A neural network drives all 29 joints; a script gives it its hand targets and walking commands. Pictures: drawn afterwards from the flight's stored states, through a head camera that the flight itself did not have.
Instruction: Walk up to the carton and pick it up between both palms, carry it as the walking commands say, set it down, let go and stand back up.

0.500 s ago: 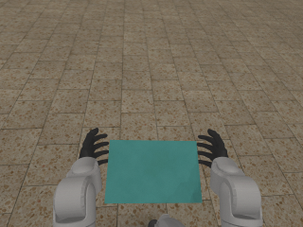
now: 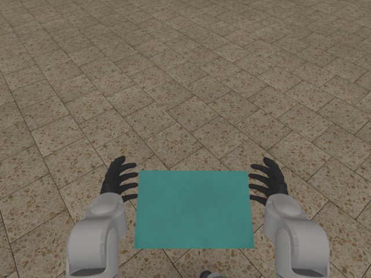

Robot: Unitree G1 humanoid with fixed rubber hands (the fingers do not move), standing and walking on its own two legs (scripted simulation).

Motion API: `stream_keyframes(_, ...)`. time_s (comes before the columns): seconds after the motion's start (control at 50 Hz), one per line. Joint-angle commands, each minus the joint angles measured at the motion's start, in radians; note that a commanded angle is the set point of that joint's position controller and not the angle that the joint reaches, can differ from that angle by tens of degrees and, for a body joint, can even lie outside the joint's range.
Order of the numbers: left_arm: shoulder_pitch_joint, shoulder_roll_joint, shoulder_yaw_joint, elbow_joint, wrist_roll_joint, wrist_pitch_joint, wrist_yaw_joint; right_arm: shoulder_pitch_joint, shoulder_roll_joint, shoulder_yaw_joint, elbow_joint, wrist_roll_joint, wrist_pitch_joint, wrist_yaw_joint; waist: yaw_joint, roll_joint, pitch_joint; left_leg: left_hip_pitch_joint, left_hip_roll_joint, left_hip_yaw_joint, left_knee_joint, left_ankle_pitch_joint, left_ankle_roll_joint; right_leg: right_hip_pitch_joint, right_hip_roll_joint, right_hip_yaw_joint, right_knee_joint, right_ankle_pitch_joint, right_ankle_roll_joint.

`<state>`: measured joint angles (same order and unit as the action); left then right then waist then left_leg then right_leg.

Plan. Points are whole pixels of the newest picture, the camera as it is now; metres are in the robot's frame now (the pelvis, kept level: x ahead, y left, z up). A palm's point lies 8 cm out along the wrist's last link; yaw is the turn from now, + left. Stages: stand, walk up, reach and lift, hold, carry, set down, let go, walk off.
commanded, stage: carry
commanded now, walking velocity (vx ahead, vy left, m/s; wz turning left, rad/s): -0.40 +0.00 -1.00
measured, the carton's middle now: (192, 209) +0.29 -0.03 -0.02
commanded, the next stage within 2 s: none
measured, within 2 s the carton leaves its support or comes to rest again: neither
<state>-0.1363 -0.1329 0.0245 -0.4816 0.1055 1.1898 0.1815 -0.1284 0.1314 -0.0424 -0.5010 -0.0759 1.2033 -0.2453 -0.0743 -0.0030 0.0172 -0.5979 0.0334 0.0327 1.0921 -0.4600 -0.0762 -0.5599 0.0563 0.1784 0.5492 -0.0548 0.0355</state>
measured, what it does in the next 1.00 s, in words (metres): walks backwards, turning right: left foot, then right foot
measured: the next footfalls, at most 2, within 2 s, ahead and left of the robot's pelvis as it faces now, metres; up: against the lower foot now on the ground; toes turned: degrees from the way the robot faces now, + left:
left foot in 0.10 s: -0.01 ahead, +0.10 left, +0.00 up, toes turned -3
right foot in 0.42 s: -0.20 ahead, -0.20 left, +0.00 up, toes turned -30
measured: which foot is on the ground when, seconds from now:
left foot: up 0.00-0.08, down 0.10-0.44, up 0.46-0.76, down 0.78-1.00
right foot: down 0.00-0.12, up 0.14-0.40, down 0.42-0.80, up 0.82-1.00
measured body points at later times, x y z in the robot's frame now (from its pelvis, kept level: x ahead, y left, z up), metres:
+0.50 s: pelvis -0.21 -0.03 +0.00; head -0.20 -0.05 +0.45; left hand +0.10 -0.05 +0.08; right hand -0.05 -0.30 +0.07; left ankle -0.08 +0.09 -0.68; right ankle -0.24 -0.17 -0.72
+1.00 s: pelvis -0.39 +0.06 +0.02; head -0.36 +0.05 +0.47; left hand -0.10 -0.07 +0.11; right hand -0.35 -0.25 +0.12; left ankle -0.24 +0.12 -0.72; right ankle -0.50 -0.05 -0.64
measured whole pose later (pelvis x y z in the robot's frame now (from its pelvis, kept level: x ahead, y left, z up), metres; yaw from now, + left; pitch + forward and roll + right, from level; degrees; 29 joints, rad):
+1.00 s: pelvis -0.39 +0.06 +0.02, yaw -57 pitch +2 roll -3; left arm -0.11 -0.13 0.03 -0.55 0.08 1.23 0.21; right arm -0.11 0.13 -0.04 -0.52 -0.10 1.20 -0.20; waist 0.04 0.01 0.00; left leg -0.36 0.22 0.16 0.57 -0.23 -0.06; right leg -0.61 -0.01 -0.01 1.07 -0.40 0.05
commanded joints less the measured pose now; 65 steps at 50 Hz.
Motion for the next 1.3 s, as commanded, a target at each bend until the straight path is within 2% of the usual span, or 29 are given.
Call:
stream_keyframes(0.0,-0.231,-0.900,-0.534,-0.107,-0.320,-0.006,-0.214,-0.318,1.001,0.698,-0.071,0.395,-0.006,0.278,0.094,-0.177,-0.384,0.087,-0.028,-0.027,-0.138,-0.036,0.021,0.302,-0.257,0.307,-0.257,-0.052,-0.122)
stream_keyframes(0.08,-0.280,-0.890,-0.570,-0.127,-0.353,0.013,-0.225,-0.239,0.986,0.642,-0.047,0.353,-0.009,0.267,0.085,-0.298,-0.391,0.559,-0.070,0.092,-0.655,-0.045,0.079,0.118,-0.107,0.168,-0.416,-0.046,0.086)
stream_keyframes(0.1,-0.294,-0.900,-0.585,-0.128,-0.366,0.018,-0.228,-0.241,0.976,0.621,-0.053,0.344,-0.013,0.264,0.081,-0.176,-0.382,0.672,0.042,0.021,-0.863,-0.061,0.127,0.053,-0.006,0.055,-0.294,-0.134,0.140)
stream_keyframes(0.12,-0.356,-0.933,-0.651,-0.189,-0.411,0.021,-0.244,-0.251,0.984,0.579,-0.051,0.323,-0.037,0.260,0.058,0.467,-0.331,0.405,0.498,-0.436,-0.881,0.092,0.330,-0.064,0.129,-0.167,0.423,-0.518,0.106)
stream_keyframes(0.14,-0.340,-0.918,-0.625,-0.156,-0.393,0.017,-0.246,-0.259,0.959,0.584,-0.089,0.327,-0.036,0.268,0.074,0.395,-0.251,0.256,0.600,-0.294,-0.923,0.327,0.356,-0.127,-0.009,-0.166,0.773,-0.566,0.074)
stream_keyframes(0.18,-0.390,-0.987,-0.652,-0.195,-0.435,0.001,-0.248,-0.398,0.983,0.600,-0.170,0.361,-0.052,0.281,0.100,0.114,-0.206,0.113,0.425,0.015,-0.820,0.347,0.219,-0.068,-0.060,-0.108,0.973,-0.379,-0.007)
stream_keyframes(0.2,-0.372,-0.980,-0.645,-0.170,-0.436,0.002,-0.245,-0.377,0.957,0.588,-0.148,0.341,-0.048,0.280,0.102,0.074,-0.240,0.174,0.335,0.122,-0.726,0.415,0.178,-0.033,-0.059,-0.120,0.975,-0.281,-0.011)
stream_keyframes(0.28,-0.330,-0.915,-0.639,-0.130,-0.424,0.026,-0.224,-0.270,0.876,0.530,-0.104,0.294,-0.023,0.260,0.088,0.213,-0.282,0.466,0.297,0.172,-0.535,0.807,0.156,-0.052,-0.059,-0.249,0.549,-0.360,0.031)
stream_keyframes(0.36,-0.294,-0.883,-0.611,-0.022,-0.409,0.068,-0.221,-0.220,0.839,0.514,-0.030,0.269,0.005,0.246,0.062,0.294,-0.298,0.484,0.384,0.110,-0.507,0.737,0.163,0.067,-0.082,-0.308,0.167,-0.396,0.010)
stream_keyframes(0.4,-0.274,-0.895,-0.583,0.038,-0.396,0.077,-0.230,-0.246,0.839,0.517,0.015,0.278,0.014,0.243,0.091,0.097,-0.236,0.302,0.328,0.155,-0.354,0.392,0.069,0.182,-0.121,-0.210,-0.206,-0.112,-0.012)
stream_keyframes(0.42,-0.266,-0.899,-0.557,0.061,-0.393,0.074,-0.234,-0.264,0.853,0.522,0.027,0.276,0.016,0.243,0.076,-0.139,-0.221,0.024,0.246,0.146,-0.231,-0.133,0.005,0.355,-0.296,0.016,-0.179,0.274,-0.034)
stream_keyframes(0.44,-0.269,-0.912,-0.537,0.052,-0.375,0.044,-0.237,-0.336,0.894,0.601,-0.067,0.306,0.007,0.255,0.070,-0.507,-0.248,-0.203,0.097,0.123,-0.037,-0.367,-0.062,0.409,-0.484,0.365,-0.130,0.843,-0.150)
stream_keyframes(0.46,-0.283,-0.939,-0.549,0.015,-0.380,0.031,-0.243,-0.402,0.966,0.630,-0.059,0.346,0.000,0.264,0.060,-0.382,-0.301,-0.167,0.107,-0.012,0.128,-0.319,-0.051,0.403,-0.418,0.261,-0.087,0.889,-0.159)
stream_keyframes(0.5,-0.330,-0.980,-0.551,-0.038,-0.365,-0.005,-0.251,-0.501,1.067,0.687,-0.088,0.413,-0.024,0.289,0.060,-0.244,-0.362,-0.097,0.110,-0.074,0.170,-0.070,0.003,0.319,-0.309,0.093,-0.131,0.298,-0.107)
stream_keyframes(0.58,-0.316,-0.970,-0.531,-0.091,-0.336,-0.037,-0.242,-0.487,1.080,0.703,-0.095,0.445,-0.039,0.297,0.076,-0.155,-0.377,-0.060,0.062,-0.050,0.100,0.062,-0.009,0.323,-0.261,0.137,-0.211,-0.095,-0.114)
stream_keyframes(0.68,-0.253,-0.890,-0.541,-0.086,-0.332,-0.010,-0.237,-0.362,1.029,0.684,-0.036,0.397,-0.017,0.284,0.084,-0.182,-0.370,0.114,-0.016,-0.025,-0.189,0.001,0.018,0.296,-0.246,0.250,-0.340,-0.208,-0.101)
stream_keyframes(0.76,-0.304,-0.884,-0.568,-0.100,-0.356,0.005,-0.243,-0.287,1.027,0.625,-0.003,0.355,-0.020,0.275,0.065,-0.303,-0.383,0.560,-0.058,0.097,-0.717,-0.038,0.083,0.152,-0.099,0.103,-0.487,-0.198,0.110)
stream_keyframes(0.78,-0.318,-0.888,-0.582,-0.105,-0.367,0.010,-0.245,-0.273,1.015,0.603,-0.004,0.344,-0.024,0.270,0.052,-0.161,-0.374,0.641,0.077,0.001,-0.927,-0.089,0.136,0.101,0.010,-0.021,-0.330,-0.228,0.178)
stream_keyframes(0.8,-0.366,-0.929,-0.647,-0.168,-0.412,0.009,-0.257,-0.286,1.027,0.565,-0.024,0.331,-0.050,0.267,0.043,0.441,-0.320,0.361,0.494,-0.413,-0.905,0.079,0.298,0.004,0.093,-0.194,0.330,-0.502,0.118)
stream_keyframes(0.82,-0.354,-0.932,-0.622,-0.138,-0.395,0.010,-0.258,-0.299,1.011,0.583,-0.056,0.335,-0.044,0.273,0.058,0.389,-0.243,0.232,0.602,-0.297,-0.932,0.321,0.348,-0.079,0.006,-0.155,0.709,-0.578,0.078)
stream_keyframes(0.88,-0.377,-0.984,-0.651,-0.172,-0.434,0.005,-0.251,-0.386,1.005,0.605,-0.126,0.358,-0.042,0.289,0.097,0.106,-0.256,0.155,0.330,0.120,-0.742,0.368,0.162,0.027,-0.048,-0.089,0.876,-0.307,-0.032)
stream_keyframes(0.96,-0.348,-0.917,-0.656,-0.145,-0.419,0.033,-0.226,-0.292,0.911,0.548,-0.082,0.304,-0.015,0.272,0.080,0.246,-0.274,0.455,0.312,0.156,-0.542,0.811,0.150,-0.031,-0.081,-0.266,0.428,-0.379,0.020)
stream_keyframes(1.02,-0.309,-0.891,-0.638,-0.062,-0.412,0.067,-0.224,-0.228,0.857,0.516,-0.018,0.266,0.007,0.254,0.064,0.288,-0.298,0.475,0.368,0.124,-0.484,0.838,0.148,0.061,-0.100,-0.311,0.151,-0.351,0.015)
stream_keyframes(1.06,-0.280,-0.907,-0.610,0.003,-0.401,0.078,-0.231,-0.235,0.842,0.502,0.024,0.260,0.016,0.247,0.095,0.082,-0.250,0.277,0.317,0.170,-0.322,0.451,0.048,0.235,-0.131,-0.218,-0.197,0.007,0.004)
stream_keyframes(1.08,-0.263,-0.909,-0.581,0.034,-0.394,0.077,-0.233,-0.247,0.854,0.505,0.037,0.256,0.020,0.246,0.080,-0.158,-0.235,-0.017,0.236,0.158,-0.208,-0.089,-0.008,0.431,-0.313,0.034,-0.139,0.477,-0.028)
stream_keyframes(1.1,-0.276,-0.919,-0.568,0.014,-0.387,0.049,-0.234,-0.312,0.890,0.571,-0.042,0.284,0.012,0.256,0.076,-0.521,-0.269,-0.221,0.104,0.154,-0.039,-0.399,-0.072,0.484,-0.503,0.342,-0.096,1.006,-0.159)
stream_keyframes(1.12,-0.288,-0.950,-0.571,-0.007,-0.391,0.037,-0.238,-0.360,0.959,0.595,-0.031,0.323,0.005,0.266,0.063,-0.400,-0.324,-0.168,0.109,0.011,0.088,-0.352,-0.056,0.469,-0.451,0.276,-0.073,1.023,-0.173)
stream_keyframes(1.18,-0.347,-1.020,-0.572,-0.105,-0.360,-0.027,-0.244,-0.477,1.108,0.686,-0.099,0.427,-0.039,0.301,0.061,-0.241,-0.394,-0.055,0.118,-0.060,0.078,-0.002,0.011,0.332,-0.312,0.068,-0.135,0.240,-0.121)
stream_keyframes(1.28,-0.266,-0.939,-0.547,-0.122,-0.301,-0.034,-0.226,-0.404,1.065,0.705,-0.093,0.440,-0.037,0.304,0.077,-0.168,-0.396,0.068,0.048,-0.024,-0.157,0.038,0.014,0.283,-0.280,0.174,-0.295,-0.167,-0.123)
